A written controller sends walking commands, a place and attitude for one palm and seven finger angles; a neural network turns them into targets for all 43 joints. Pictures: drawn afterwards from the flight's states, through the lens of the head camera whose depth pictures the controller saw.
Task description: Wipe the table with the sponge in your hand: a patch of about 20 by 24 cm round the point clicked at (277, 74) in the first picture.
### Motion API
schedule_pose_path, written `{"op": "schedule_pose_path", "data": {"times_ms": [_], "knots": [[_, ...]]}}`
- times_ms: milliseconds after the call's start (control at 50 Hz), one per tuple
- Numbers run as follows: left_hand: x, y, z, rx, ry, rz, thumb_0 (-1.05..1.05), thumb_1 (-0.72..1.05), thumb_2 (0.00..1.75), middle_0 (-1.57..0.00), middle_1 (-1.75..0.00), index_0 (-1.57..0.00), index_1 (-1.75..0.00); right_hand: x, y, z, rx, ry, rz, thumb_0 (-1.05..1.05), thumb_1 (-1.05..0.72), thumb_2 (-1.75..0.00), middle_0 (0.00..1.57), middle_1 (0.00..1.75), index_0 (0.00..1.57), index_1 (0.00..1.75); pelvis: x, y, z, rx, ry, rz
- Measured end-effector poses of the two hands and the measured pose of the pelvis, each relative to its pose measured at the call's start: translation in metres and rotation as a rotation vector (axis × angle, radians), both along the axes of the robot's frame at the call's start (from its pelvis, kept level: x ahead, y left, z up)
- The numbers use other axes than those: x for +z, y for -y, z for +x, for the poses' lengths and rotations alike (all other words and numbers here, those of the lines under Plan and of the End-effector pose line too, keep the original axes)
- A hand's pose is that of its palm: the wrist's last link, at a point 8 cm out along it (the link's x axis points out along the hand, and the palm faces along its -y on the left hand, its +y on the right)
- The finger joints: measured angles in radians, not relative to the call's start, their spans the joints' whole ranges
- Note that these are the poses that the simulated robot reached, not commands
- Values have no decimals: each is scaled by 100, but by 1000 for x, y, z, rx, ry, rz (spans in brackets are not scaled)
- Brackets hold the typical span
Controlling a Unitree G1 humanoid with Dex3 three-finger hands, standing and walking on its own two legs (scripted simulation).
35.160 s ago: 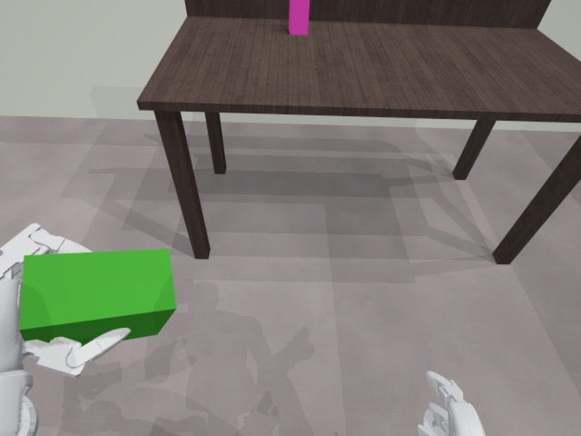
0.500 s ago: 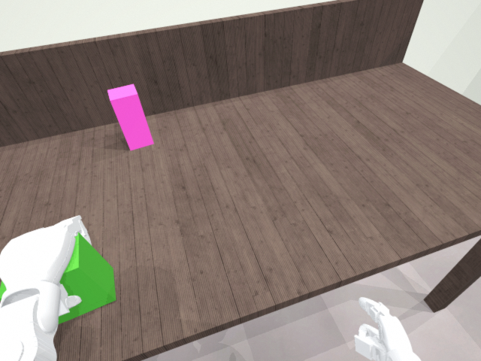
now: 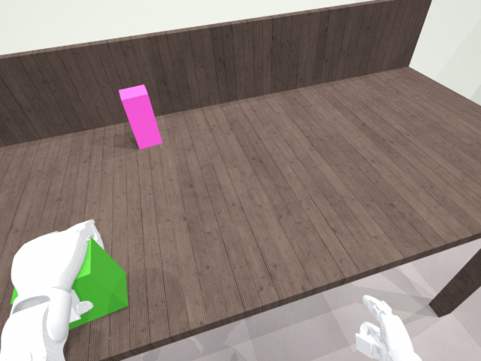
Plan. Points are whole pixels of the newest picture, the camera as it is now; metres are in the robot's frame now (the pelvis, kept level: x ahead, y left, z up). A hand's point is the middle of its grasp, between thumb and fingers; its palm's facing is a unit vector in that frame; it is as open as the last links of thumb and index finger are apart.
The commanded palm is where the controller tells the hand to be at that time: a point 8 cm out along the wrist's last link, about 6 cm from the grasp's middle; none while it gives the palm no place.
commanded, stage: lift the sponge slowly off the table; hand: left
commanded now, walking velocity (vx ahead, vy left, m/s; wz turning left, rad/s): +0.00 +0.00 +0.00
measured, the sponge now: (84, 291) +0.19 +0.30 +0.03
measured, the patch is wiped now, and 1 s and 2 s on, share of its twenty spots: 0.95 0.95 0.95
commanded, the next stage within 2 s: bring the sponge back beside the body in 1.80 s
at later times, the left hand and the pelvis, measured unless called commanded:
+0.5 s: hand (71, 273) +0.19 +0.28 +0.11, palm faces +0.08 -0.09 -0.99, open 10.3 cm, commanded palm +0.16 +0.27 +0.17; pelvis -0.01 -0.02 +0.00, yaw +0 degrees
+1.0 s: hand (58, 259) +0.19 +0.29 +0.14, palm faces +0.12 -0.07 -0.99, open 10.3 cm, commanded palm +0.16 +0.28 +0.21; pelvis -0.02 -0.02 +0.00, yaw +1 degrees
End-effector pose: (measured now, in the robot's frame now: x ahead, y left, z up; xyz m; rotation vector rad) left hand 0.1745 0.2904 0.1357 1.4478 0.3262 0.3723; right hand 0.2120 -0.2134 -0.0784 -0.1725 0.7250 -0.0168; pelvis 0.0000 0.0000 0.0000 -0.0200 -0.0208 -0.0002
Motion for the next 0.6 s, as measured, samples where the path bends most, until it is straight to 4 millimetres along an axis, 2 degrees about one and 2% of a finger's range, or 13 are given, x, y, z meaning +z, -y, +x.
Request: {"op": "schedule_pose_path", "data": {"times_ms": [260, 600], "knots": [[2, 8, -7, 0, -6, -20, 1, -49, 106, -71, -136, -69, -132, 1, 2, 0, 30, 0, -13, 2, -91, -90, 20, 30, 16, 28, 2, 9, -4, 5, 29, 3], [28, 14, -13, -2, 25, 5, 1, -50, 106, -72, -136, -70, -132, 2, 7, 0, 51, 21, -5, 2, -91, -90, 20, 30, 19, 29, 3, 20, -11, 7, 51, 8]]}}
